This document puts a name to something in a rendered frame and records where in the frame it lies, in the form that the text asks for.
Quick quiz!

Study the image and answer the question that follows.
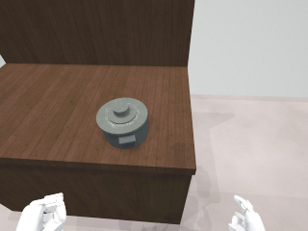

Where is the pot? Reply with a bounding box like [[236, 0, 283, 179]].
[[103, 118, 149, 149]]

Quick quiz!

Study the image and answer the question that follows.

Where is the lid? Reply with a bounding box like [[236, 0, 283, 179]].
[[96, 97, 148, 136]]

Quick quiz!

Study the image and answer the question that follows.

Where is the table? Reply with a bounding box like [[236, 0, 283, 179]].
[[0, 0, 196, 225]]

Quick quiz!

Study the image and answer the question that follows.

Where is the knob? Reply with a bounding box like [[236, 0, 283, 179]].
[[113, 101, 130, 116]]

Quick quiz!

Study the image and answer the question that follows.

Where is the left robot hand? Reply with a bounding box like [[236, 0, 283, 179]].
[[15, 192, 66, 231]]

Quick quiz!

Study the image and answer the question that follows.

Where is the right robot hand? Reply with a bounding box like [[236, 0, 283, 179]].
[[228, 195, 266, 231]]

